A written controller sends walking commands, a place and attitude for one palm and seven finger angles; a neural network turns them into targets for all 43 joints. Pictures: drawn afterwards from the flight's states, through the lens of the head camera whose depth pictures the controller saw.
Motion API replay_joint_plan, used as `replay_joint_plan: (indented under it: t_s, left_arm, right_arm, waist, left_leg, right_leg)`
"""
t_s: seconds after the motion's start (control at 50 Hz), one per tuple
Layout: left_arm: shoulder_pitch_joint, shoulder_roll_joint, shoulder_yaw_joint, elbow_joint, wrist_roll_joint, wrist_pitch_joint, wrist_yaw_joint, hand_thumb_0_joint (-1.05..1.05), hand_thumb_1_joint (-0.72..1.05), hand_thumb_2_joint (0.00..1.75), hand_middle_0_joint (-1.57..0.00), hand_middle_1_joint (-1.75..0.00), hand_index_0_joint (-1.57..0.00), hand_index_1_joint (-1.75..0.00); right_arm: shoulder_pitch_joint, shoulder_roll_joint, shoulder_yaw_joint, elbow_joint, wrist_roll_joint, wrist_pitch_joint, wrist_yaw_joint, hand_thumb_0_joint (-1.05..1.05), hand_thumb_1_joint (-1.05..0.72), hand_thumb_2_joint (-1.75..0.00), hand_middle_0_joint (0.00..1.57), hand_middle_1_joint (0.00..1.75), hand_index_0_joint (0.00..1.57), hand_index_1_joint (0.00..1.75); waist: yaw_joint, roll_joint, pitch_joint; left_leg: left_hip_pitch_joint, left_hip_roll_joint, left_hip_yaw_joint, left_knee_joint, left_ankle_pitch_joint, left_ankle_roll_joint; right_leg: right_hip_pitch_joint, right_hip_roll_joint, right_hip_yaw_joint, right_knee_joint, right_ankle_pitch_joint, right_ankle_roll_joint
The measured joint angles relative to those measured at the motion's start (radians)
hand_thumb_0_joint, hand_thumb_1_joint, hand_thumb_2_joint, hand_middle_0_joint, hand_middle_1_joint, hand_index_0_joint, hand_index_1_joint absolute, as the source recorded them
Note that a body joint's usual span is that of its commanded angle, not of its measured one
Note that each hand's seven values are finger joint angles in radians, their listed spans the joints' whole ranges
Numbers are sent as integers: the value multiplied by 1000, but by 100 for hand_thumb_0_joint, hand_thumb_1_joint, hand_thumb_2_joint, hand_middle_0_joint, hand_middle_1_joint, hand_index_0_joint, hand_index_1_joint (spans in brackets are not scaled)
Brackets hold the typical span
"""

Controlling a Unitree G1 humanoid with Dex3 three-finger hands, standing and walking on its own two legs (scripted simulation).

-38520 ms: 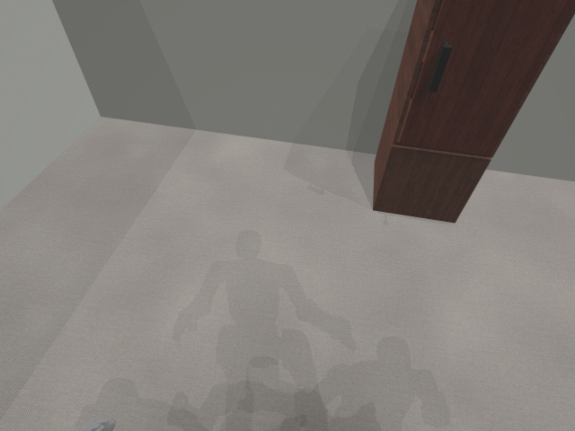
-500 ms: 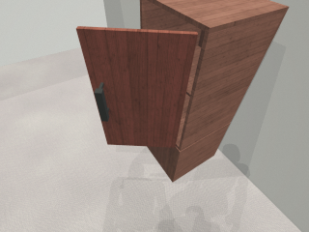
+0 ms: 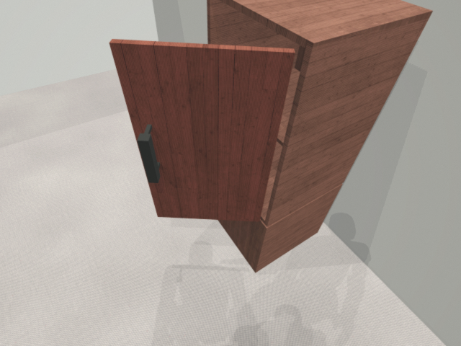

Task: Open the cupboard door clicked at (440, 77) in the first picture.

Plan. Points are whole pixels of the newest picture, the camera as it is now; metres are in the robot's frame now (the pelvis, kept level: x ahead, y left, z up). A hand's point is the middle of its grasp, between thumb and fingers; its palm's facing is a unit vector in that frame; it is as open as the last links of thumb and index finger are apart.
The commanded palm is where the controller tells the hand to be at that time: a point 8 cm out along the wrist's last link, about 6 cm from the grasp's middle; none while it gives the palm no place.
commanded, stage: look again from close up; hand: left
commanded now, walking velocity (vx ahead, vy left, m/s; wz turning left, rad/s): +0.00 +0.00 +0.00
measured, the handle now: (151, 153) +0.54 +0.24 -0.02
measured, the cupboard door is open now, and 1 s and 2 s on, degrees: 55 55 55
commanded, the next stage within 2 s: raise the hand with hooked fingers in 0.12 s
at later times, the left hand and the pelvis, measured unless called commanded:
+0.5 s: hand (146, 282) +0.22 +0.16 +0.00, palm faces +0.17 -0.98 -0.03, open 7.8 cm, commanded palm +0.12 +0.22 -0.06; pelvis -0.01 -0.01 -0.03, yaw +3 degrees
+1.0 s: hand (134, 296) +0.21 +0.19 -0.05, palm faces -0.08 -1.00 -0.03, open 10.8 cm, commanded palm +0.16 +0.26 -0.03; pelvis -0.01 -0.03 -0.09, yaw +4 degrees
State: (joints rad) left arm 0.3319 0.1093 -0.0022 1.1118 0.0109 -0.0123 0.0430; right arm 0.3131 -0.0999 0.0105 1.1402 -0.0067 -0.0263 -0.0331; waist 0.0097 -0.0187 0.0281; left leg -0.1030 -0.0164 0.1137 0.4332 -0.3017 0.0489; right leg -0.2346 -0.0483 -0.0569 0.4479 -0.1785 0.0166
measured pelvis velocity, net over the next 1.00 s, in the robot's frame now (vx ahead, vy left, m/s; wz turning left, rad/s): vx -0.01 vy -0.03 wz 0.08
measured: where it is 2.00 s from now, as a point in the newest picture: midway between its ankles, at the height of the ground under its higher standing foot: outside the picture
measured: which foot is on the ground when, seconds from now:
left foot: down 0.00-1.00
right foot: down 0.00-1.00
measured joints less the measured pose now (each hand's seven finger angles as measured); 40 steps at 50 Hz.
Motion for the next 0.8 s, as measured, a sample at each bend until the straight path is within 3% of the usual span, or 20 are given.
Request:
replay_joint_plan:
  t_s: [0.24, 0.28, 0.34, 0.38, 0.42, 0.48, 0.58, 0.64, 0.72, 0.8]
  left_arm:
    - [-7, 6, -1, -2, 1, -3, 6, 1, 92, 89, -20, -30, -19, -30]
    - [102, 37, -3, -336, -56, 145, 35, 5, 96, 89, -21, -30, -20, -30]
    - [178, 91, 6, -673, -119, 90, 99, 7, 97, 88, -21, -31, -20, -31]
    - [156, 93, 8, -825, -152, 53, 105, 7, 94, 88, -21, -32, -20, -32]
    - [103, 84, 10, -920, -157, -25, 88, 6, 90, 86, -20, -34, -20, -34]
    - [-8, 60, 43, -949, -170, -208, 0, 4, 83, 84, -20, -38, -20, -38]
    - [-22, 36, 120, -915, -215, -486, -259, 2, 70, 80, -22, -44, -21, -44]
    - [66, 62, 149, -918, -217, -513, -326, 1, 62, 77, -23, -49, -22, -49]
    - [170, 95, 197, -961, -249, -497, -321, 2, 52, 73, -24, -55, -23, -55]
    - [178, 115, 242, -1070, -292, -551, -323, 2, 43, 69, -24, -60, -23, -61]
  right_arm:
    - [4, -3, 1, 2, 3, 4, 2, 1, -91, -90, 20, 30, 20, 30]
    - [44, -18, 21, -91, 19, -41, -12, 1, -91, -90, 20, 30, 20, 30]
    - [97, -63, 9, -175, 49, -172, -27, 3, -93, -90, 20, 30, 21, 30]
    - [95, -109, 3, -232, 63, -225, -32, 3, -93, -90, 20, 30, 21, 30]
    - [61, -152, -3, -289, 54, -262, -32, 3, -93, -90, 20, 30, 21, 30]
    - [-13, -172, -25, -383, 34, -289, -13, 3, -92, -90, 20, 30, 20, 30]
    - [-121, -173, -68, -557, 17, -273, 43, 2, -91, -90, 20, 30, 20, 30]
    - [-158, -183, -89, -641, 19, -238, 53, 2, -91, -90, 20, 30, 20, 30]
    - [-179, -190, -93, -689, 21, -212, 37, 1, -91, -90, 20, 30, 20, 30]
    - [-190, -179, -58, -664, 14, -221, 16, 1, -91, -90, 20, 30, 20, 30]
  waist:
    - [0, 2, 7]
    - [0, -3, 13]
    - [-11, 2, -33]
    - [-22, 33, -56]
    - [-38, 58, -80]
    - [-51, 33, -125]
    - [-50, -43, -150]
    - [-26, -63, -153]
    - [20, -56, -149]
    - [54, -13, -139]
  left_leg:
    - [-6, 3, -3, 6, -3, -1]
    - [-15, -1, 1, 25, -12, -4]
    - [-51, -28, -17, 47, -18, -4]
    - [-90, -30, -39, 95, -36, 1]
    - [-148, -24, -53, 156, -59, 3]
    - [-278, -16, -50, 265, -98, -6]
    - [-463, 19, -40, 466, -188, -28]
    - [-553, 32, -49, 563, -205, -39]
    - [-646, 40, -85, 671, -285, -46]
    - [-722, 45, -136, 747, -310, -53]
  right_leg:
    - [-1, 2, -3, -1, -1, 0]
    - [-21, -2, 2, 35, -17, -9]
    - [-72, -19, 16, 109, -62, -21]
    - [-89, -25, -1, 131, -72, -5]
    - [-128, -24, -15, 160, -85, 0]
    - [-259, -20, -10, 264, -121, -10]
    - [-452, 5, 1, 453, -193, -39]
    - [-542, 13, -6, 553, -240, -48]
    - [-616, 13, -39, 631, -283, -59]
    - [-658, 12, -88, 670, -304, -66]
